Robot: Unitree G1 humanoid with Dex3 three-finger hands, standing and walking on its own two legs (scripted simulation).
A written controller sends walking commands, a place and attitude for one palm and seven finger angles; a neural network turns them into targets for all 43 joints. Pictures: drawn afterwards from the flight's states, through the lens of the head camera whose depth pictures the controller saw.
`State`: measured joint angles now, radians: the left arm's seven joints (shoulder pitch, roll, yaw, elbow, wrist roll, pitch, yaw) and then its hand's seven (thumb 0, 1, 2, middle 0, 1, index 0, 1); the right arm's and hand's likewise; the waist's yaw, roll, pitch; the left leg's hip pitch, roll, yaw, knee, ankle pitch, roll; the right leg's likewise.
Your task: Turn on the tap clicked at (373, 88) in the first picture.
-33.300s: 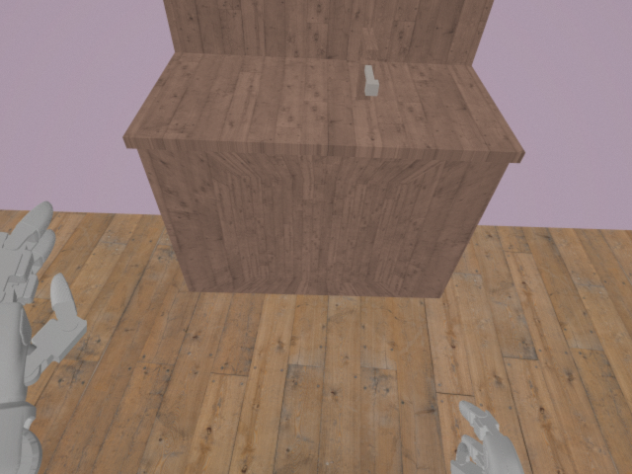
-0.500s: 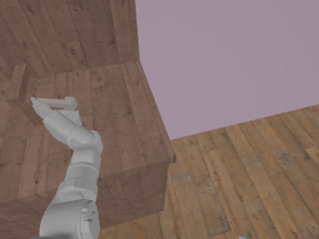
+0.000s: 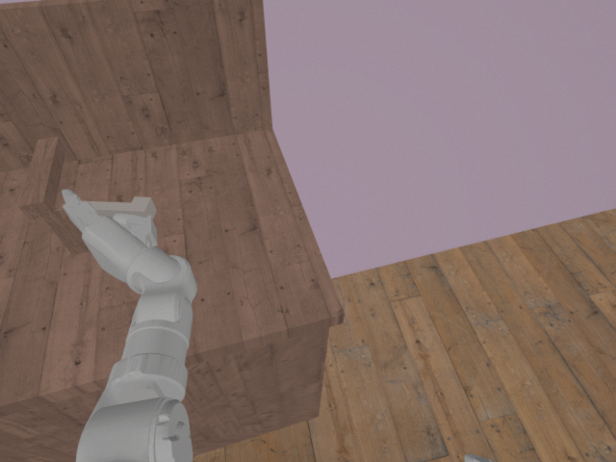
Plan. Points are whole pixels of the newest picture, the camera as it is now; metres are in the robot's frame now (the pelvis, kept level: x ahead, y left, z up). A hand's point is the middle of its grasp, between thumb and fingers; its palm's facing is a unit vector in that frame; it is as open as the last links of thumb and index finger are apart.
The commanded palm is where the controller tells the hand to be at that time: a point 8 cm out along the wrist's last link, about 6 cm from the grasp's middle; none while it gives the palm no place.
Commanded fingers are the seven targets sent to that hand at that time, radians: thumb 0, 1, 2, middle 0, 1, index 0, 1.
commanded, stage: lift the hand up off the lever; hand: left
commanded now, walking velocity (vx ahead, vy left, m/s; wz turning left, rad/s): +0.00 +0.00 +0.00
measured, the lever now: (142, 210) +0.44 +0.25 +0.08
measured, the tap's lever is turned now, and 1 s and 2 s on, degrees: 71 71 71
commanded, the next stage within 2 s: draw the hand back beside the body in 1.86 s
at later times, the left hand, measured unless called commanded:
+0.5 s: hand (146, 217) +0.40 +0.22 +0.11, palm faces +0.82 -0.57 -0.07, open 7.8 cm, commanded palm +0.34 +0.24 +0.12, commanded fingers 0.00 0.90 0.90 -0.15 -0.15 -0.15 -0.15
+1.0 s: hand (151, 208) +0.40 +0.21 +0.13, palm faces +0.81 -0.58 -0.08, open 7.8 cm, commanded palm +0.34 +0.23 +0.14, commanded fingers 0.00 0.90 0.90 -0.15 -0.15 -0.15 -0.15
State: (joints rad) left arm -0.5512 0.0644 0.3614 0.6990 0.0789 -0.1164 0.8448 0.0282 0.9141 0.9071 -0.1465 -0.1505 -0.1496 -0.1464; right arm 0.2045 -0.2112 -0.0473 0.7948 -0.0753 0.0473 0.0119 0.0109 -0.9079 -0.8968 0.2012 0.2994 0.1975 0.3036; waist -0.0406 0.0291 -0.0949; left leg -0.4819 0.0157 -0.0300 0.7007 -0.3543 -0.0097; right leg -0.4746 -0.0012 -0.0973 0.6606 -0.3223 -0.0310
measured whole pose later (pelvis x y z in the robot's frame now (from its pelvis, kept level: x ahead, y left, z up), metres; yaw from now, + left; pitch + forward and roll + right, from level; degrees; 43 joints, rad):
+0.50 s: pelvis +0.01 +0.00 +0.01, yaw +1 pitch +5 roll -1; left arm -0.47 0.01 0.26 0.49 0.05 0.05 0.83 0.02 0.90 0.90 -0.15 -0.15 -0.15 -0.15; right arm 0.14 -0.19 -0.03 0.78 -0.06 0.07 0.00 0.01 -0.91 -0.90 0.20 0.30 0.20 0.30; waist 0.02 0.03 -0.07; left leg -0.36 0.01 -0.04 0.62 -0.34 -0.01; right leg -0.36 -0.01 -0.10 0.59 -0.31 -0.03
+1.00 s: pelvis +0.01 -0.01 +0.01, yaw +1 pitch +3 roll +0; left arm -0.48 0.01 0.26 0.45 0.03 0.13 0.82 0.02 0.90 0.90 -0.15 -0.15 -0.15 -0.15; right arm 0.13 -0.20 -0.03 0.80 -0.04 0.06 -0.02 0.01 -0.91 -0.90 0.20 0.30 0.20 0.30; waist 0.02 0.04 -0.05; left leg -0.29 0.02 -0.03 0.55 -0.31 -0.02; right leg -0.29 0.00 -0.10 0.53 -0.29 -0.04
